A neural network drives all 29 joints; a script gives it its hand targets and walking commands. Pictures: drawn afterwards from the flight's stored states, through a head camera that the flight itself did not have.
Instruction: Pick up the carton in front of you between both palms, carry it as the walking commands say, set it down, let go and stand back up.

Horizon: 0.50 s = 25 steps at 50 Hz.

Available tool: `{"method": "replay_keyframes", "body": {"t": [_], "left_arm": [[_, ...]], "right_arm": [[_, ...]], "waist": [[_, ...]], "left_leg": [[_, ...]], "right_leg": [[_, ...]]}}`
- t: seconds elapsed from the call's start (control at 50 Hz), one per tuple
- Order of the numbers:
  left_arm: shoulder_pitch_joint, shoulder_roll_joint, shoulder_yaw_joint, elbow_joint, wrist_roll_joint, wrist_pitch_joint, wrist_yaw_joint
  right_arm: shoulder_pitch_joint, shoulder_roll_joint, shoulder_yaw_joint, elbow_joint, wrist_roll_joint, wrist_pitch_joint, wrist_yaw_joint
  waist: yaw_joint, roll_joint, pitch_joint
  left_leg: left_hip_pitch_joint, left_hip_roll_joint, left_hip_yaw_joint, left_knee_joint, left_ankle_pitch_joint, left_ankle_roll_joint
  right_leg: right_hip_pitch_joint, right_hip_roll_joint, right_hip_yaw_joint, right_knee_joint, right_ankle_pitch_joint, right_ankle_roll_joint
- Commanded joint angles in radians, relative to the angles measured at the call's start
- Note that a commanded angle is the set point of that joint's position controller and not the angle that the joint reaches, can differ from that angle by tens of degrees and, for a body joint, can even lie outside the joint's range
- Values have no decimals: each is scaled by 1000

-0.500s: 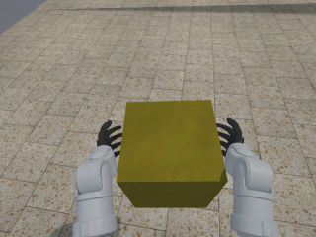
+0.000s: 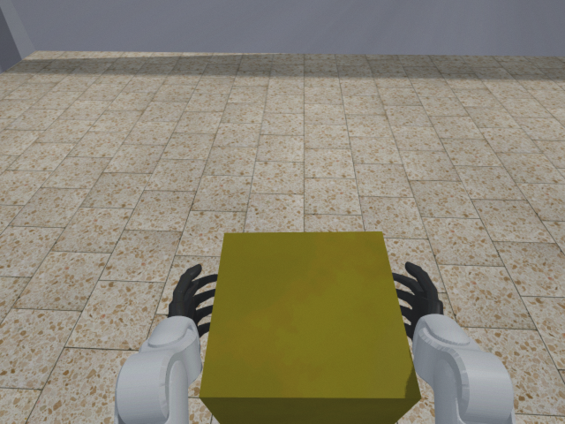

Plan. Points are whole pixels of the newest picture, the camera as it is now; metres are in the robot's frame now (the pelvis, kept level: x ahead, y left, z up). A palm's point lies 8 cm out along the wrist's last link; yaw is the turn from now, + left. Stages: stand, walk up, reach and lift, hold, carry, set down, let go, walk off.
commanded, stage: carry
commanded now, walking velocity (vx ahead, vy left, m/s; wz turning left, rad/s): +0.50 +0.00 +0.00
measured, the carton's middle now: (303, 342) +0.26 -0.01 +0.01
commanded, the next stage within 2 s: none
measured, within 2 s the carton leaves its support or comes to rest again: neither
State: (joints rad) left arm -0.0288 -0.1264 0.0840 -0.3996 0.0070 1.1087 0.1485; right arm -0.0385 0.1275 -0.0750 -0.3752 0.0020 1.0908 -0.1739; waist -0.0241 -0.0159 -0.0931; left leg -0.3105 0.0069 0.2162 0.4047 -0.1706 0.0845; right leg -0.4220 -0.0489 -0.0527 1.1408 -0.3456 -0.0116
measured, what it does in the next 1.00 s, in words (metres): walks ahead: right foot, then left foot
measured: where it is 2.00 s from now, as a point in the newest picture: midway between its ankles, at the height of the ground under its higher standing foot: (295, 374)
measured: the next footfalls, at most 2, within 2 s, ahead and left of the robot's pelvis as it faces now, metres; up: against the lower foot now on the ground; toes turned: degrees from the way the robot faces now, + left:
right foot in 0.36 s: +0.45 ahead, -0.13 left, +0.00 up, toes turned -9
left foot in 0.80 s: +0.63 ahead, +0.09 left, +0.00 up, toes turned +14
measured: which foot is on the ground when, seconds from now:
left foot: down 0.00-0.36, up 0.38-0.78, down 0.80-1.00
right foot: up 0.00-0.34, down 0.36-1.00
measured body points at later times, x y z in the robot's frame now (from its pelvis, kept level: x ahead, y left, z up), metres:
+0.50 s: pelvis +0.33 -0.05 -0.01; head +0.32 -0.07 +0.44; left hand +0.55 +0.12 +0.06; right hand +0.58 -0.19 +0.05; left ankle +0.19 +0.06 -0.64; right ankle +0.41 -0.12 -0.74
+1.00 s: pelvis +0.55 -0.02 -0.01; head +0.54 -0.01 +0.44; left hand +0.79 +0.14 +0.07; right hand +0.79 -0.17 +0.07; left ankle +0.59 +0.08 -0.74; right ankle +0.41 -0.12 -0.74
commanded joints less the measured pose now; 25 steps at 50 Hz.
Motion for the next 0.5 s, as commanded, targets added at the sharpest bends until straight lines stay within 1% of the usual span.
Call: {"method": "replay_keyframes", "body": {"t": [0.0,0.02,0.04,0.08,0.12,0.16,0.2,0.24,0.26,0.28,0.3,0.32,0.34,0.36,0.38,0.4,0.42,0.44,0.46,0.48], "left_arm": [[-308,-824,-583,-168,-150,-26,-31],[-273,-821,-590,-178,-142,-26,-33],[-267,-805,-593,-184,-134,-24,-31],[-243,-761,-596,-197,-125,-15,-25],[-221,-710,-598,-216,-125,-3,-16],[-203,-664,-601,-227,-131,11,-9],[-201,-623,-597,-234,-138,25,-3],[-200,-589,-587,-235,-140,37,4],[-196,-575,-579,-233,-140,41,6],[-191,-563,-571,-229,-138,44,9],[-183,-549,-560,-221,-137,46,12],[-169,-542,-550,-209,-135,47,15],[-162,-537,-539,-200,-133,46,16],[-173,-523,-526,-198,-130,46,14],[-157,-552,-533,-186,-142,43,7],[-149,-594,-540,-184,-151,37,-5],[-161,-652,-552,-185,-153,25,-17],[-192,-698,-567,-186,-160,11,-31],[-215,-731,-581,-184,-162,-2,-44],[-223,-757,-596,-179,-165,-13,-57]], "right_arm": [[-325,830,583,-196,193,-11,72],[-296,819,590,-211,196,-10,79],[-288,795,594,-217,196,-7,83],[-257,738,590,-226,190,2,84],[-220,678,574,-233,177,13,76],[-187,629,557,-237,164,24,65],[-166,591,543,-234,150,36,53],[-155,564,535,-231,139,47,40],[-155,555,535,-231,137,51,34],[-159,550,537,-233,137,55,30],[-175,542,539,-234,138,58,27],[-187,536,543,-234,140,60,24],[-193,529,548,-236,141,62,21],[-201,536,560,-249,146,66,19],[-189,547,571,-274,148,66,23],[-200,589,591,-261,162,64,30],[-207,640,599,-249,164,54,41],[-216,688,602,-234,162,42,53],[-213,732,605,-213,155,31,64],[-202,762,606,-197,141,19,72]], "waist": [[12,102,-226],[11,121,-213],[10,133,-194],[10,139,-149],[9,140,-112],[7,152,-74],[4,161,-26],[2,166,14],[2,170,20],[5,177,5],[14,190,-33],[31,176,-86],[46,107,-156],[54,-81,-268],[49,-298,-304],[42,-251,-270],[38,-182,-269],[35,-88,-260],[29,-42,-229],[26,-43,-221]], "left_leg": [[296,285,-309,-238,100,47],[292,273,-278,-256,91,44],[299,262,-251,-267,110,45],[316,243,-208,-275,171,43],[324,223,-167,-271,227,33],[326,216,-135,-271,259,26],[328,214,-113,-269,287,26],[334,225,-104,-268,319,24],[344,229,-93,-252,355,18],[354,228,-76,-205,456,7],[357,225,-57,-122,578,-6],[326,198,-9,22,645,-29],[212,157,8,226,543,-59],[-66,93,-29,541,266,-102],[-279,-41,-87,794,-259,-126],[-330,14,-216,917,-281,-90],[-326,67,-232,935,-241,-64],[-306,109,-237,890,-186,-55],[-270,135,-236,813,-136,-57],[-227,136,-217,751,-107,-61]], "right_leg": [[-165,-70,21,-107,88,16],[-172,-68,2,-162,110,25],[-191,-66,-17,-215,137,36],[-236,-66,-51,-318,196,48],[-242,-57,-79,-411,256,52],[-232,-48,-104,-476,306,44],[-226,-37,-123,-536,328,30],[-200,-33,-132,-592,346,12],[-170,-32,-135,-615,355,2],[-112,-19,-146,-633,344,-9],[-18,12,-172,-637,311,-17],[134,60,-220,-672,276,-21],[342,53,-192,-674,198,-19],[600,-217,208,-719,0,-117],[686,-388,583,-896,8,-214],[619,-381,561,-920,143,-212],[548,-352,446,-902,238,-191],[472,-325,348,-902,251,-162],[378,-307,254,-927,270,-134],[323,-283,178,-943,284,-114]]}}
